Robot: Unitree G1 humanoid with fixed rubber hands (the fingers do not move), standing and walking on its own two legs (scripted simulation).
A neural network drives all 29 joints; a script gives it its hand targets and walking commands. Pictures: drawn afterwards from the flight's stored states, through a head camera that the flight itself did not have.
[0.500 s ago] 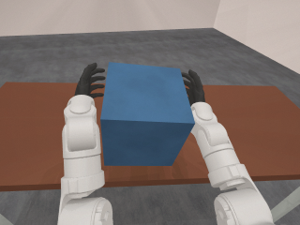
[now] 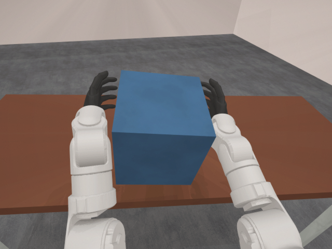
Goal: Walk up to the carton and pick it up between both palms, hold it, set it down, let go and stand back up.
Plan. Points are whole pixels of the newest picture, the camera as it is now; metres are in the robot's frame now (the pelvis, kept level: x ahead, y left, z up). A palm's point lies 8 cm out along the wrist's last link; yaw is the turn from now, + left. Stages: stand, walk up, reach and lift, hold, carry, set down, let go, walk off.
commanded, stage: hold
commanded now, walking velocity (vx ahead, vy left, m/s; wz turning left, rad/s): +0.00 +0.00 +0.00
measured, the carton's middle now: (157, 130) +0.34 +0.00 +0.16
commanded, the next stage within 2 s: none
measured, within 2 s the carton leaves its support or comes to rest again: neither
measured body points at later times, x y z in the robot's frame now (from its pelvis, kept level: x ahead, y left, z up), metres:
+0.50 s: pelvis +0.00 +0.00 +0.00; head -0.06 +0.04 +0.44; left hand +0.36 +0.14 +0.22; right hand +0.36 -0.13 +0.20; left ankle +0.06 +0.13 -0.75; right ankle -0.01 -0.10 -0.75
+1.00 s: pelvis +0.00 +0.00 +0.00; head -0.06 +0.03 +0.44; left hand +0.36 +0.14 +0.23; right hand +0.36 -0.13 +0.20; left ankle +0.06 +0.13 -0.75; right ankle -0.01 -0.10 -0.75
